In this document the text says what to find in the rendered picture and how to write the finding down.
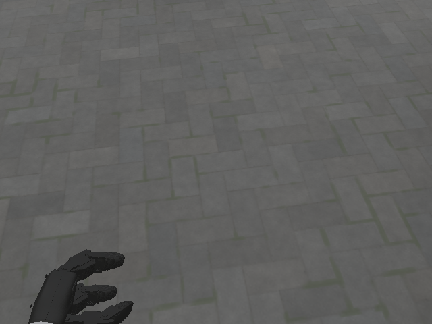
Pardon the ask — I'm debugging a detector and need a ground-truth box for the robot left hand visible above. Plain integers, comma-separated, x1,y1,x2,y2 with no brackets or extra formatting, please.
28,249,133,324

